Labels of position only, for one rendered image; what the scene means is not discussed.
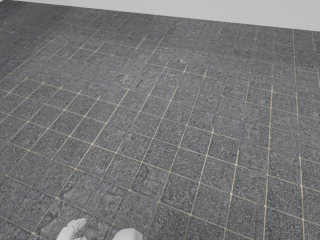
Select robot left thigh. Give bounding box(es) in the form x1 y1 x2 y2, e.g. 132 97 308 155
112 228 143 240

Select robot left hand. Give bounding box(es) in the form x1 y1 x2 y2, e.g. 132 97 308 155
56 218 87 240

